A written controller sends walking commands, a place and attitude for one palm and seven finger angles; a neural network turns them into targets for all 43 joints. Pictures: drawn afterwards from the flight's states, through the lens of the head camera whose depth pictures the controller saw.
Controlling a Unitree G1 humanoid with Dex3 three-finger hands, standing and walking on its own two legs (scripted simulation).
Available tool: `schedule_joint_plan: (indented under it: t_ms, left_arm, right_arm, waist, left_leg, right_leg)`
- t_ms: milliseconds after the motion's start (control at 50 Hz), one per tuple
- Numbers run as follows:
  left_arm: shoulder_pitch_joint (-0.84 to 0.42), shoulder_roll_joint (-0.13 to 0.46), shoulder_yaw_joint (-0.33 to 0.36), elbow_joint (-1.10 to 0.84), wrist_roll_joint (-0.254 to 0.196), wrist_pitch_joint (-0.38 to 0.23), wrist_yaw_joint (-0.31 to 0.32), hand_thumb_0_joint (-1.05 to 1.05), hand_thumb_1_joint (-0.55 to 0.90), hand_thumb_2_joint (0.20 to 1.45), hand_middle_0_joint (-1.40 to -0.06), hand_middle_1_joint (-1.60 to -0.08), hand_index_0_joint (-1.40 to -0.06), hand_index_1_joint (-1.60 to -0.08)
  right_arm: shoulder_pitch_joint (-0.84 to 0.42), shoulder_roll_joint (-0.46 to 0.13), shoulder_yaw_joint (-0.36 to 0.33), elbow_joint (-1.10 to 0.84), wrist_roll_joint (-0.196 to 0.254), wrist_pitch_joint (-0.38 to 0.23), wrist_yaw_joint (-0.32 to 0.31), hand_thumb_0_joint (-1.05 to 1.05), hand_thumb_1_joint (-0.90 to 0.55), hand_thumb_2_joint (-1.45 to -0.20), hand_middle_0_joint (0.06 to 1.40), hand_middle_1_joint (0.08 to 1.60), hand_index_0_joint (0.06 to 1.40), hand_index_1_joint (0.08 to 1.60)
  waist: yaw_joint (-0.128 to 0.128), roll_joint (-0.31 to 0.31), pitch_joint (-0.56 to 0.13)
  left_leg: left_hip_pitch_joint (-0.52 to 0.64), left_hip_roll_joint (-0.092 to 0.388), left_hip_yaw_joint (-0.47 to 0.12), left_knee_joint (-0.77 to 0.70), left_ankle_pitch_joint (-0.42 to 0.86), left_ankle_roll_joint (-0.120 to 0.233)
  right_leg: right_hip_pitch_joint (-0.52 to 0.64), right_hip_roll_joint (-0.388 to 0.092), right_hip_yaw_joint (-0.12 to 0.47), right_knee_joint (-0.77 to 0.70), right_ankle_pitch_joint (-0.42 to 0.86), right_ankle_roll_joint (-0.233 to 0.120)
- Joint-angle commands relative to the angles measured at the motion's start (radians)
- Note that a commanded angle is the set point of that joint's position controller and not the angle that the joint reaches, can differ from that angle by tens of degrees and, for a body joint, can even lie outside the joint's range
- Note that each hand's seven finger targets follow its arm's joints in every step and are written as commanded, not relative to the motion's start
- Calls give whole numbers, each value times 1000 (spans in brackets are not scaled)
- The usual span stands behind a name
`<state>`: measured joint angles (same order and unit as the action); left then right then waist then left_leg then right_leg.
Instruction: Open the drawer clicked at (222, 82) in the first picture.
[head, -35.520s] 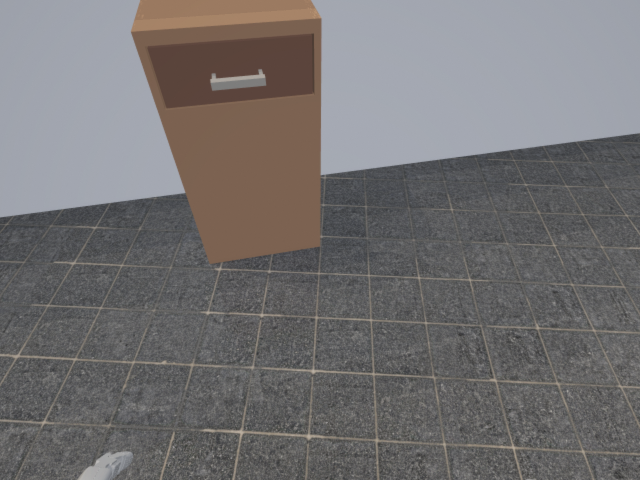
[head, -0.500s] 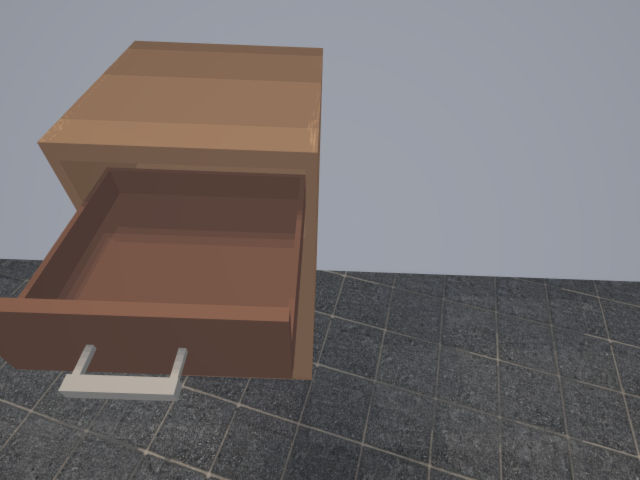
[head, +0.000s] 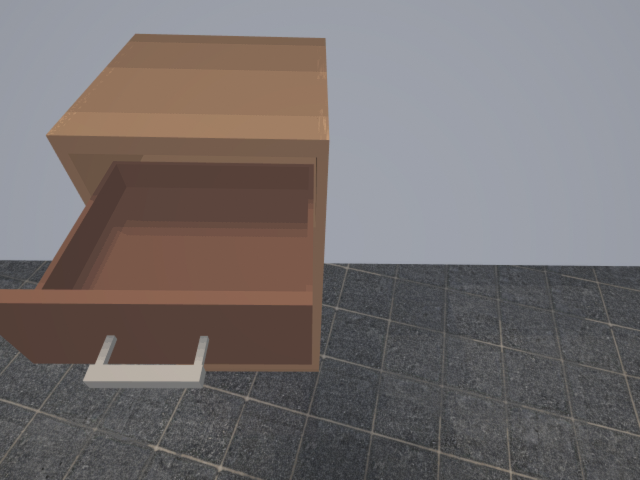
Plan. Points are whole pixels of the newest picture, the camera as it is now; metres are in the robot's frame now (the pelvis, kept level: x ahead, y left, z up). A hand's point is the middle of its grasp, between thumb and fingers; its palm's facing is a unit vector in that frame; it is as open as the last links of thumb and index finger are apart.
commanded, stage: look again from close up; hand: left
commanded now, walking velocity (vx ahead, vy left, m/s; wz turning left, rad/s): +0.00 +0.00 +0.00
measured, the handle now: (151, 360) +0.26 +0.24 +0.00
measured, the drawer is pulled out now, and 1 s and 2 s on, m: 0.30 0.30 0.30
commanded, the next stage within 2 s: shuffle to correct the standing spot in 0.52 s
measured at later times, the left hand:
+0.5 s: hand out of the picture -0.02 +0.18 -0.17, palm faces +0.02 -0.99 -0.17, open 7.4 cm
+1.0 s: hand out of the picture -0.02 +0.18 -0.17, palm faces +0.05 -0.96 -0.27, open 7.4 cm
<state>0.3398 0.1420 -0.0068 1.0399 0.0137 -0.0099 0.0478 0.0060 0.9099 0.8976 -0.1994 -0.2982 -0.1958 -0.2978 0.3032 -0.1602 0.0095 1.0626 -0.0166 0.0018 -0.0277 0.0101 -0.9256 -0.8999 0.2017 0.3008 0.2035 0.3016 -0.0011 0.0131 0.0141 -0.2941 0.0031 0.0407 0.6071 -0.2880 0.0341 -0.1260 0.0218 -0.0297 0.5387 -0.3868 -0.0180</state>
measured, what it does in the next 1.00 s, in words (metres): shifts its weight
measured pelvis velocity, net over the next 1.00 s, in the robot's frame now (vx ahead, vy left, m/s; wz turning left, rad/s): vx -0.05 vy -0.02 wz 0.02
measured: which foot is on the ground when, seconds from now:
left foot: down 0.00-0.96, up 0.98-1.00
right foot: down 0.00-1.00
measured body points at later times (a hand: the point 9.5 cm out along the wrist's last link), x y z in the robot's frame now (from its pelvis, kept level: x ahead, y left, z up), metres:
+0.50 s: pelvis +0.00 +0.01 +0.01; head +0.01 +0.02 +0.46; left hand -0.02 +0.23 -0.16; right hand +0.01 -0.21 -0.15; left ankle +0.03 +0.10 -0.73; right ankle -0.06 -0.11 -0.73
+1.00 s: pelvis -0.05 -0.02 +0.00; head -0.02 -0.03 +0.44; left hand -0.03 +0.23 -0.15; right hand +0.02 -0.25 -0.16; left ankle +0.01 +0.09 -0.72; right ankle -0.06 -0.11 -0.73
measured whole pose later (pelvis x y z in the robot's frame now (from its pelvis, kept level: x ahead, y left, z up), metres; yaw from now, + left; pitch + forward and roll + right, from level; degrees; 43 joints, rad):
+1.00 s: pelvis -0.05 -0.02 +0.00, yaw +1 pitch -1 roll +1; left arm 0.26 0.18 0.02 0.96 0.02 0.02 0.04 0.00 0.91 0.90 -0.20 -0.30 -0.20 -0.30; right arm 0.17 -0.19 -0.04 1.00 -0.01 0.05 -0.02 0.00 -0.91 -0.90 0.20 0.30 0.21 0.30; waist 0.02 0.02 0.09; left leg -0.42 -0.02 0.02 0.70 -0.32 0.01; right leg -0.27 0.00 -0.05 0.64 -0.36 -0.04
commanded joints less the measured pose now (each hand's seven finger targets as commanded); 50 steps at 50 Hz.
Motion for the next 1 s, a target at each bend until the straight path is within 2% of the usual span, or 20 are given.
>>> schedule_joint_plan:
  t_ms: [0,40,80,200,240,360,460,540,600,700,760,780,820,840,880,900,920,940,960,980]
  left_arm:
    - [71,97,12,-30,4,1,1,0,900,900,-200,-300,-200,-300]
    - [71,100,12,-30,4,1,0,0,900,900,-200,-300,-200,-300]
    - [71,101,13,-30,4,3,-2,0,900,900,-200,-300,-200,-300]
    - [73,110,11,-17,1,-5,-3,0,900,900,-200,-300,-200,-300]
    - [72,112,9,-9,1,-6,-2,0,900,900,-200,-300,-200,-300]
    - [71,106,6,10,4,0,-3,0,900,900,-200,-300,-200,-300]
    - [87,102,3,25,5,-3,-4,0,900,900,-200,-300,-200,-300]
    - [91,101,2,32,4,-6,-1,0,900,900,-200,-300,-200,-300]
    - [96,98,2,38,4,-4,-1,0,900,900,-200,-300,-200,-300]
    - [82,125,19,-5,2,9,8,0,900,900,-200,-300,-200,-300]
    - [69,131,30,-34,1,18,9,0,900,900,-200,-300,-200,-300]
    - [67,131,33,-44,1,21,10,0,900,900,-200,-300,-200,-300]
    - [73,120,36,-56,3,28,8,0,900,900,-200,-300,-200,-300]
    - [76,119,38,-60,4,29,6,0,900,900,-200,-300,-200,-300]
    - [86,125,44,-70,6,30,3,0,900,900,-200,-300,-200,-300]
    - [81,140,46,-78,10,27,2,0,900,900,-200,-300,-200,-300]
    - [56,172,52,-93,16,24,1,0,900,900,-200,-300,-200,-300]
    - [14,219,62,-113,17,22,1,0,900,900,-200,-300,-200,-300]
    - [-11,234,61,-134,20,26,5,0,900,900,-200,-300,-200,-300]
    - [-38,208,55,-148,21,26,13,0,900,900,-200,-300,-200,-300]
  right_arm:
    - [31,-100,-18,-50,1,-24,2,0,-900,-900,200,300,200,300]
    - [32,-105,-19,-50,2,-25,3,0,-900,-900,200,300,200,300]
    - [37,-115,-20,-45,1,-30,2,0,-900,-900,200,300,200,300]
    - [27,-107,-19,-27,8,-37,0,0,-900,-900,200,300,200,300]
    - [28,-104,-18,-18,9,-37,0,0,-900,-900,200,300,200,300]
    - [19,-105,-18,1,12,-32,0,0,-900,-900,200,300,200,300]
    - [9,-104,-19,10,13,-31,1,0,-900,-900,200,300,200,300]
    - [12,-105,-18,18,13,-34,0,0,-900,-900,200,300,200,300]
    - [10,-102,-16,22,14,-35,-1,0,-900,-900,200,300,200,300]
    - [-10,-129,-33,-17,18,-26,-7,0,-900,-900,200,300,200,300]
    - [-13,-153,-46,-44,16,-15,-9,0,-900,-900,200,300,200,300]
    - [-16,-162,-50,-53,13,-10,-8,0,-900,-900,200,300,200,300]
    - [-33,-166,-58,-74,7,-1,-6,0,-900,-900,200,300,200,300]
    - [-46,-167,-62,-83,6,3,-4,0,-900,-900,200,300,200,300]
    - [-87,-167,-67,-112,4,12,1,0,-900,-900,200,300,200,300]
    - [-100,-154,-68,-124,4,18,4,0,-900,-900,200,300,200,300]
    - [-95,-130,-72,-135,7,24,8,0,-900,-900,200,300,200,300]
    - [-86,-100,-75,-137,4,35,10,0,-900,-900,200,300,200,300]
    - [-107,-100,-81,-143,0,49,5,0,-900,-900,200,300,200,300]
    - [-109,-102,-80,-141,-5,58,6,0,-900,-900,200,300,200,300]
  waist:
    - [11,10,132]
    - [12,-2,102]
    - [17,27,65]
    - [17,2,12]
    - [14,-27,13]
    - [11,-8,75]
    - [11,-17,61]
    - [8,-22,26]
    - [12,-13,37]
    - [17,5,20]
    - [16,57,-16]
    - [18,71,-30]
    - [23,80,-51]
    - [28,79,-67]
    - [43,55,-58]
    - [42,-22,-50]
    - [30,-150,-38]
    - [24,-269,-9]
    - [40,-286,-8]
    - [23,-227,22]
  left_leg:
    - [-42,100,-158,-216,-27,36]
    - [-20,104,-167,-232,-25,39]
    - [9,121,-185,-253,14,49]
    - [85,105,-141,-210,187,42]
    - [99,98,-125,-198,211,37]
    - [90,103,-131,-239,146,35]
    - [115,101,-118,-241,141,33]
    - [147,100,-109,-221,216,32]
    - [145,104,-112,-224,236,33]
    - [144,137,-145,-175,547,52]
    - [156,181,-191,-172,664,83]
    - [151,200,-214,-174,676,98]
    - [134,227,-231,-184,608,117]
    - [112,230,-231,-175,566,118]
    - [25,206,-211,-147,418,95]
    - [-15,153,-173,-87,306,61]
    - [-58,62,-95,27,158,18]
    - [-117,-53,-6,210,-75,-35]
    - [-145,-61,-44,423,-279,-42]
    - [-172,-31,-112,527,-262,-39]
  right_leg:
    - [-134,-68,81,-117,6,-34]
    - [-122,-70,74,-111,26,-30]
    - [-104,-68,55,-91,47,-22]
    - [-84,-94,72,-120,150,-15]
    - [-86,-104,79,-131,177,-13]
    - [-117,-98,77,-144,134,-8]
    - [-119,-105,82,-158,151,-6]
    - [-105,-110,83,-155,198,-5]
    - [-105,-108,79,-155,196,-2]
    - [-123,-111,53,-58,306,8]
    - [-144,-91,19,20,233,16]
    - [-153,-83,11,48,152,17]
    - [-167,-75,15,84,20,10]
    - [-153,-77,19,78,18,6]
    - [-111,-86,46,30,104,-4]
    - [-107,-118,108,-35,209,-21]
    - [-118,-214,225,-109,284,-69]
    - [-142,-354,352,-191,375,-156]
    - [-201,-414,375,-214,463,-234]
    - [-268,-391,352,-225,351,-243]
